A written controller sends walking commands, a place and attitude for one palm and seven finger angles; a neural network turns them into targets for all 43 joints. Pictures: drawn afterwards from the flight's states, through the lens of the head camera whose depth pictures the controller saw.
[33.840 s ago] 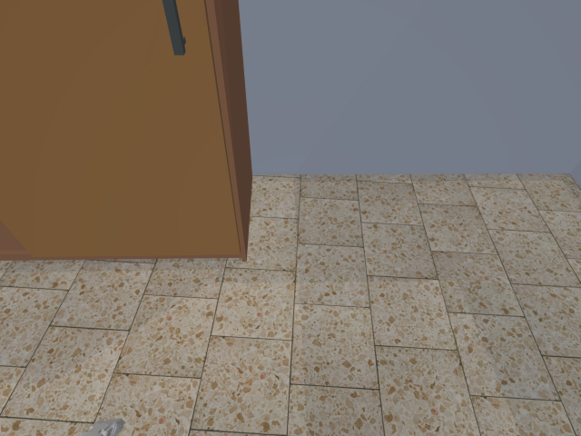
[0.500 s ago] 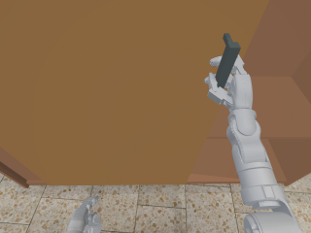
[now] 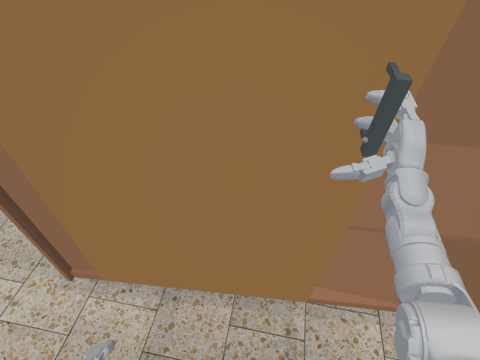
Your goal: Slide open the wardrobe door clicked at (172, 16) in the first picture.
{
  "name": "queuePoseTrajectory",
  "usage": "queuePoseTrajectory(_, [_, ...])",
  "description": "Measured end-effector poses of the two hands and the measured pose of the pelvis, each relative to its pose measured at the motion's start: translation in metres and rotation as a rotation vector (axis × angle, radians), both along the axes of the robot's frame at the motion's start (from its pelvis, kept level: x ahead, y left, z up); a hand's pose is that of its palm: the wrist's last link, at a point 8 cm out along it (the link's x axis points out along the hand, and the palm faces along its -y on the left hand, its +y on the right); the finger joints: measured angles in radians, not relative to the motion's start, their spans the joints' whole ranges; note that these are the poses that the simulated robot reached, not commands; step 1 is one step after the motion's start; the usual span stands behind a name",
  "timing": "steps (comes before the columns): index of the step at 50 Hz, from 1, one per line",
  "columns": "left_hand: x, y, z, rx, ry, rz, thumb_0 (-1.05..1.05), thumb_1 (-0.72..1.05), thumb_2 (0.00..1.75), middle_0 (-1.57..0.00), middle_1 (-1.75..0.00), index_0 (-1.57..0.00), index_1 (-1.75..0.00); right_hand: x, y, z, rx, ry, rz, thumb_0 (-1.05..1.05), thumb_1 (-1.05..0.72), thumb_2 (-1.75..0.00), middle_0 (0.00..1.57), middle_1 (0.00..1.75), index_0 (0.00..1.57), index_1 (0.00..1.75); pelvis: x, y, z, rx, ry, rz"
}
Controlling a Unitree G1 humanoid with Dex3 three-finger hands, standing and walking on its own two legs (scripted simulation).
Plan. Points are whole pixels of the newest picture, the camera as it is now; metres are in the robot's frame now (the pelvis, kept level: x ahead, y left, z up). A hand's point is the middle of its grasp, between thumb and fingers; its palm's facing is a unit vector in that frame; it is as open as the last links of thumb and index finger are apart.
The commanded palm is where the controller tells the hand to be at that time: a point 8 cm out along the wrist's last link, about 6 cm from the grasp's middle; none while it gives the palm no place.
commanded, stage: loosen the grip on the handle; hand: right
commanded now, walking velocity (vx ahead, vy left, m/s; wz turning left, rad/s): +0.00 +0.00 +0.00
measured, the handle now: (379, 111) +0.48 -0.17 +0.21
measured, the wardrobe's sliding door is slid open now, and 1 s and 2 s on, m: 0.67 0.67 0.67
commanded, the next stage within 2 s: slip the hand off the handle in 0.06 s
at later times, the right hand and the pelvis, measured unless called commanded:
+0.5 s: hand (394, 143) +0.43 -0.19 +0.18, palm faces +0.12 +0.99 -0.06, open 14.7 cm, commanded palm +0.40 -0.24 +0.18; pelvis +0.04 -0.03 +0.00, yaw +0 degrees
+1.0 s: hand (415, 168) +0.37 -0.21 +0.19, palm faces +0.06 +1.00 -0.06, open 14.7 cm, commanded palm +0.34 -0.26 +0.18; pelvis +0.04 -0.03 +0.00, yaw +0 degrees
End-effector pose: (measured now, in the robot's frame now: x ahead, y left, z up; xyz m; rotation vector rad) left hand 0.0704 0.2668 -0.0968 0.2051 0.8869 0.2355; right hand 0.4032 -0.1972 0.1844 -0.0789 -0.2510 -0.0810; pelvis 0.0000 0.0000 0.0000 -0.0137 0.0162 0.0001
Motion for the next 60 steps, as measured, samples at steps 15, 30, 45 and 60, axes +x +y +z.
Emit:
queuePoseTrajectory(15, [0.072,-0.038,0.013,-0.029,-0.102,-0.085,0.01,0.91,0.9,-0.2,-0.3,-0.2,-0.3,0.0,-0.007,-0.002,0.004,-0.027,0.029,-0.02,0.55,-0.2,0.31,1.19,0.23,1.16,0.024,-0.016,0.004,0.008,0.009,0.007])
queuePoseTrajectory(30, [0.117,-0.064,0.021,-0.028,-0.139,-0.141,0.01,0.91,0.9,-0.21,-0.3,-0.2,-0.3,-0.005,-0.059,0.0,-0.001,-0.005,-0.023,-0.02,0.55,-0.2,0.28,1.17,0.25,1.15,0.04,-0.029,0.003,0.021,0.008,-0.016])
queuePoseTrajectory(45, [0.099,-0.062,0.014,-0.033,-0.106,-0.108,0.01,0.91,0.9,-0.21,-0.3,-0.2,-0.3,-0.027,-0.075,0.001,0.005,-0.026,0.001,-0.02,0.55,-0.2,0.25,1.15,0.25,1.15,0.042,-0.033,0.003,0.022,0.003,-0.006])
queuePoseTrajectory(60, [0.131,-0.069,0.033,-0.045,-0.259,-0.194,0.01,0.91,0.9,-0.2,-0.3,-0.2,-0.3,-0.1,-0.071,-0.001,-0.011,-0.041,-0.045,-0.02,0.55,-0.2,0.25,1.15,0.25,1.15,0.028,-0.021,0.002,0.017,-0.05,-0.02])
